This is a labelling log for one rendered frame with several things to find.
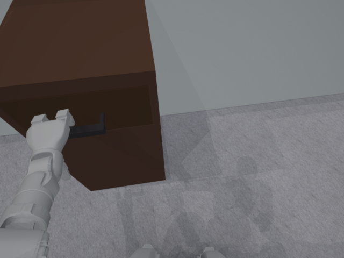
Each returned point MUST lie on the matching cabinet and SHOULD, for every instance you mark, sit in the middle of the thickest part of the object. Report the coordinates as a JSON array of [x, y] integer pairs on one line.
[[57, 47]]

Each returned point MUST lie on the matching robot shin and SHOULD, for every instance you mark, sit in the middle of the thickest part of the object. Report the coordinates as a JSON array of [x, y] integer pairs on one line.
[[208, 249], [148, 246]]

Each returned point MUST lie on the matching left robot upper arm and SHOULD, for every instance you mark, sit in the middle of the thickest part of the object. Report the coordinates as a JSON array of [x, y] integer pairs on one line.
[[23, 243]]

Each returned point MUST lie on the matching left robot hand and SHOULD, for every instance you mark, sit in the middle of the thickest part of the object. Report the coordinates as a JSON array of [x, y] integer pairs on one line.
[[52, 134]]

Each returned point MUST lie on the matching robot left shin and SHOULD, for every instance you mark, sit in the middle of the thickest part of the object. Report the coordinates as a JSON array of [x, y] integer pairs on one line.
[[148, 246]]

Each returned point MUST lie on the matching robot left forearm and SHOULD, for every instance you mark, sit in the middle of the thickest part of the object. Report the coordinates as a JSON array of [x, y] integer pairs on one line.
[[35, 196]]

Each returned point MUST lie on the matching drawer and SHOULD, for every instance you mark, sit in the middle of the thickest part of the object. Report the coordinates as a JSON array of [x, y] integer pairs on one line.
[[123, 107]]

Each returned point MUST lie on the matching handle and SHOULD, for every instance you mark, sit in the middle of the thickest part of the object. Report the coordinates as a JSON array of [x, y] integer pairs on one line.
[[88, 130]]

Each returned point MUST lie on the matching robot right shin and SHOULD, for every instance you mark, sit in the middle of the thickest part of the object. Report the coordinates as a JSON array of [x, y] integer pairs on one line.
[[208, 249]]

